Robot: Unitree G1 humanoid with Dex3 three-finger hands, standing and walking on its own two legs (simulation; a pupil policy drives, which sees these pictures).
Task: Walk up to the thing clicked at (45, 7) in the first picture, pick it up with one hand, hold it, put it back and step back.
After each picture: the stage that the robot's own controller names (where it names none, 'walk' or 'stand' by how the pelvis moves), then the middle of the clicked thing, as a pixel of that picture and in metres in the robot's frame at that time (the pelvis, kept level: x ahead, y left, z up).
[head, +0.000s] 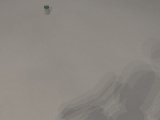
stand; (46, 10) +1.98 +0.47 -0.72
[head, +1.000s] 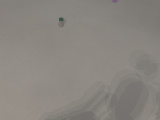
walk; (61, 22) +1.85 +0.18 -0.70
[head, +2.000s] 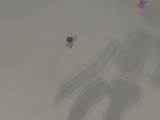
walk; (69, 42) +1.19 +0.08 -0.70
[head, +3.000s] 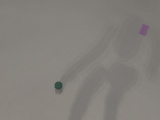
walk; (58, 88) +0.69 +0.12 -0.71
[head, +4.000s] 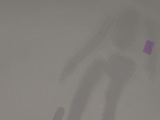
walk; out of the picture +0.39 +0.13 -0.71
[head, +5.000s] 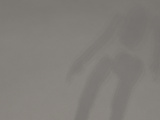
stand; out of the picture +0.24 +0.09 -0.70
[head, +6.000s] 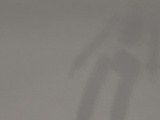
stand; out of the picture +0.20 +0.09 -0.73
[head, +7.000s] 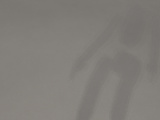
stand; out of the picture +0.22 +0.09 -0.73
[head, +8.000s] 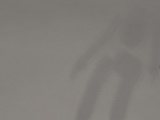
stand; out of the picture +0.22 +0.10 -0.73
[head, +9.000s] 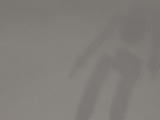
stand; out of the picture +0.20 +0.11 -0.73
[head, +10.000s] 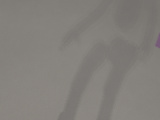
go down; out of the picture +0.23 +0.11 -0.69
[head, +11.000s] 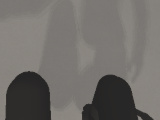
go down; (39, 88) +0.29 +0.14 -0.29
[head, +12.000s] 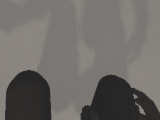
close in; (37, 89) +0.29 +0.15 -0.28
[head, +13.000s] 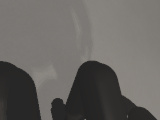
close in; out of the picture +0.29 +0.17 -0.21
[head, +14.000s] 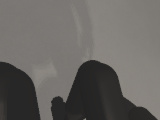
close; out of the picture +0.29 +0.17 -0.21
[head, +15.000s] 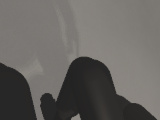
lift; out of the picture +0.28 +0.17 -0.21
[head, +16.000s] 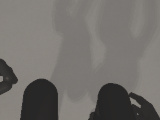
lift; (49, 94) +0.30 +0.14 -0.35
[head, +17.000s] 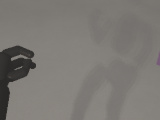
go down; out of the picture +0.23 +0.08 -0.67
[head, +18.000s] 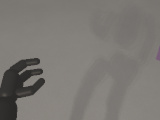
go down; out of the picture +0.23 +0.11 -0.68
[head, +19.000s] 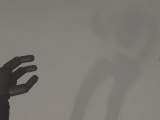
stand; out of the picture +0.24 +0.10 -0.68
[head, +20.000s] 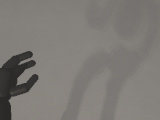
stand; out of the picture +0.24 +0.10 -0.63
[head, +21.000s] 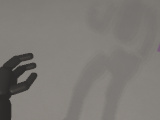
stand; out of the picture +0.24 +0.11 -0.66
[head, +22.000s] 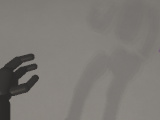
stand; out of the picture +0.24 +0.10 -0.66
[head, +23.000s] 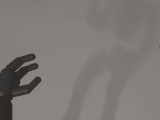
stand; out of the picture +0.24 +0.10 -0.65
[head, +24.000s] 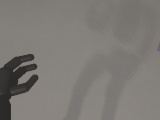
stand; out of the picture +0.24 +0.10 -0.66
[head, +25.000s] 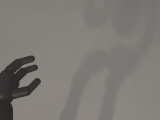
stand; out of the picture +0.25 +0.11 -0.63
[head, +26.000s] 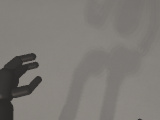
stand; out of the picture +0.25 +0.10 -0.59
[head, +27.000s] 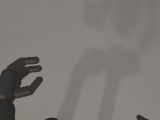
stand; out of the picture +0.26 +0.10 -0.58
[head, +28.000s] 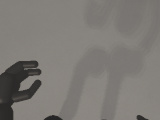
close; out of the picture +0.26 +0.10 -0.57
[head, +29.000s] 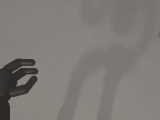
close; out of the picture +0.26 +0.10 -0.62
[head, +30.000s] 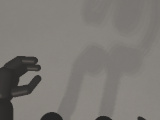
close; out of the picture +0.26 +0.11 -0.56
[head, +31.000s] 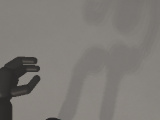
close; out of the picture +0.26 +0.10 -0.58
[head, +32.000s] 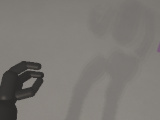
hold; out of the picture +0.24 +0.10 -0.65
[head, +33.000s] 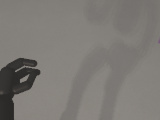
stand; out of the picture +0.23 +0.11 -0.65
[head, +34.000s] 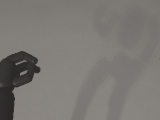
hold; out of the picture +0.23 +0.10 -0.68
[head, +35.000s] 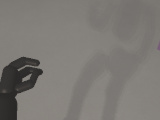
close; out of the picture +0.24 +0.10 -0.66
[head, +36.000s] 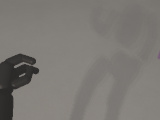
hold; out of the picture +0.23 +0.11 -0.68
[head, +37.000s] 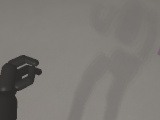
close; out of the picture +0.24 +0.10 -0.67
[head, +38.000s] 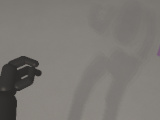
close; out of the picture +0.24 +0.10 -0.67
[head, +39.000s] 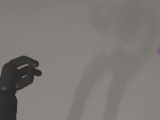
close; out of the picture +0.24 +0.11 -0.67
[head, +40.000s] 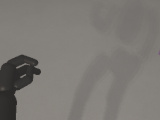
close; out of the picture +0.24 +0.10 -0.67
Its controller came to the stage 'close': yes
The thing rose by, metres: 0.00
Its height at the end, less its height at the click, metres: +0.00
